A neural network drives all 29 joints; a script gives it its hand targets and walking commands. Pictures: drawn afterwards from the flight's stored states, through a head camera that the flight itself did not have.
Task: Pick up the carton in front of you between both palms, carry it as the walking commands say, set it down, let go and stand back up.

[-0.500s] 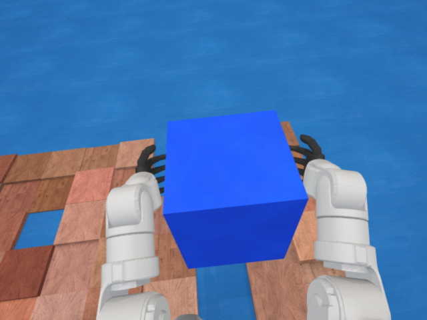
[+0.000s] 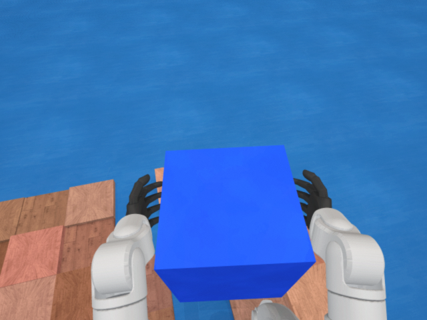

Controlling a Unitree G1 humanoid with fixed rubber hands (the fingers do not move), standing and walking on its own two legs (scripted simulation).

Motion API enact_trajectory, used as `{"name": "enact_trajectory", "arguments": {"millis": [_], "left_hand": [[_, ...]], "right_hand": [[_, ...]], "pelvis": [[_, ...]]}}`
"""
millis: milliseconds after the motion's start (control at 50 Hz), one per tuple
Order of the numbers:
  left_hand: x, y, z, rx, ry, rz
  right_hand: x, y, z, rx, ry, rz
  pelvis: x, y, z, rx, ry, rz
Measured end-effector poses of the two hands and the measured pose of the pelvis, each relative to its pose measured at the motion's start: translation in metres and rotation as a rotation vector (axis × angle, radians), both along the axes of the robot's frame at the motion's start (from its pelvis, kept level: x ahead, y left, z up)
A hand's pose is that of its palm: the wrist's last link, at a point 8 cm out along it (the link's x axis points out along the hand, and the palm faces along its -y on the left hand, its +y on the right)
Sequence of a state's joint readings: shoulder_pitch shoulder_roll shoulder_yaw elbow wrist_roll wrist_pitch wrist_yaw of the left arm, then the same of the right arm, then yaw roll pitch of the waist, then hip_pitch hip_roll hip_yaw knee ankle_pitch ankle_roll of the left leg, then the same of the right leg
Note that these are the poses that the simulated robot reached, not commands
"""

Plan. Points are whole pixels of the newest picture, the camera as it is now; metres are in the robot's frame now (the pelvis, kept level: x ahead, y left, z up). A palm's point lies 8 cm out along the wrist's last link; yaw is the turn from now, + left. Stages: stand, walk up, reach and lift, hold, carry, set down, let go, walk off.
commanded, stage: carry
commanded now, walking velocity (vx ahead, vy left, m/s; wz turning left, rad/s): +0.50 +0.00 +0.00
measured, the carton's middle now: (228, 229) +0.28 -0.02 +0.01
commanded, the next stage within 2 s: none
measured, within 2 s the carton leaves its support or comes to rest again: neither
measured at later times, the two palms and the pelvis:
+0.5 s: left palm (125, 60) +0.64 +0.19 +0.16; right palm (254, 52) +0.65 -0.12 +0.16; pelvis +0.33 +0.02 +0.00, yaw +1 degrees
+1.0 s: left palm (127, 12) +0.98 +0.23 +0.13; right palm (219, 7) +1.00 -0.07 +0.13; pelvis +0.63 +0.05 +0.00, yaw +2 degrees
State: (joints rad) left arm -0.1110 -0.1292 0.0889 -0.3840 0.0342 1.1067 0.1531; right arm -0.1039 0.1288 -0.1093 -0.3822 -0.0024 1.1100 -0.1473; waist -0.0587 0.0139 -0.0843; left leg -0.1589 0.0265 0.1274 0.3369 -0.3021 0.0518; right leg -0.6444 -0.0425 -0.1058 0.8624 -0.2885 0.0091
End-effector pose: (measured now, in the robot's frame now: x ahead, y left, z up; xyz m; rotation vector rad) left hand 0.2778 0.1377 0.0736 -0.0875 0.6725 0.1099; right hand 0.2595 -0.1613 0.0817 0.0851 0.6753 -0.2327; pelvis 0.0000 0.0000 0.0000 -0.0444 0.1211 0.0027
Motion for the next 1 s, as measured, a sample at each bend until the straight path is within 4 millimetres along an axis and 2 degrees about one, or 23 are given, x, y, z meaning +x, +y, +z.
{"name": "enact_trajectory", "arguments": {"millis": [140,220,280,340,440,480,540,580,620,680,780,880,960,1000], "left_hand": [[0.077,0.003,0.011,0.041,-0.067,0.075],[0.119,0.009,0.020,0.028,-0.038,0.124],[0.155,0.016,0.039,0.024,-0.057,0.150],[0.204,0.022,0.060,0.015,-0.106,0.153],[0.302,0.038,0.082,0.035,-0.158,0.104],[0.344,0.046,0.084,0.037,-0.162,0.084],[0.411,0.057,0.080,0.028,-0.188,0.055],[0.450,0.063,0.072,0.017,-0.158,0.050],[0.481,0.067,0.061,-0.015,-0.088,0.056],[0.522,0.070,0.050,-0.070,-0.025,0.065],[0.586,0.080,0.055,-0.089,-0.093,0.095],[0.639,0.085,0.059,-0.083,-0.139,0.121],[0.683,0.090,0.061,-0.059,-0.146,0.150],[0.702,0.095,0.061,-0.029,-0.120,0.172]], "right_hand": [[0.103,0.003,0.003,0.023,-0.066,0.086],[0.157,0.009,0.015,0.005,-0.039,0.139],[0.199,0.017,0.032,0.007,-0.058,0.160],[0.245,0.023,0.051,0.020,-0.107,0.148],[0.332,0.035,0.072,-0.025,-0.158,0.113],[0.370,0.042,0.077,-0.051,-0.161,0.095],[0.426,0.052,0.079,-0.060,-0.185,0.052],[0.456,0.058,0.073,-0.047,-0.157,0.028],[0.483,0.062,0.062,-0.025,-0.092,0.014],[0.521,0.068,0.053,-0.012,-0.033,-0.005],[0.592,0.077,0.063,0.005,-0.103,-0.009],[0.656,0.083,0.063,0.033,-0.147,0.019],[0.712,0.089,0.055,0.053,-0.149,0.073],[0.740,0.095,0.051,0.064,-0.121,0.105]], "pelvis": [[0.117,-0.017,-0.014,-0.038,-0.044,0.017],[0.161,-0.023,-0.002,-0.005,-0.046,0.045],[0.192,-0.021,0.009,0.012,-0.049,0.044],[0.225,-0.014,0.015,0.017,-0.049,0.045],[0.285,0.006,0.011,0.009,-0.061,0.032],[0.314,0.018,0.004,0.006,-0.066,0.023],[0.357,0.038,-0.018,0.011,-0.068,-0.008],[0.375,0.047,-0.021,0.017,-0.055,0.007],[0.392,0.053,-0.015,0.011,-0.041,0.014],[0.417,0.059,-0.004,-0.006,-0.020,0.015],[0.468,0.063,0.006,-0.015,-0.001,0.025],[0.540,0.061,0.003,-0.004,0.000,0.041],[0.605,0.055,-0.005,0.010,-0.047,0.036],[0.634,0.054,-0.002,0.001,-0.055,0.033]]}}
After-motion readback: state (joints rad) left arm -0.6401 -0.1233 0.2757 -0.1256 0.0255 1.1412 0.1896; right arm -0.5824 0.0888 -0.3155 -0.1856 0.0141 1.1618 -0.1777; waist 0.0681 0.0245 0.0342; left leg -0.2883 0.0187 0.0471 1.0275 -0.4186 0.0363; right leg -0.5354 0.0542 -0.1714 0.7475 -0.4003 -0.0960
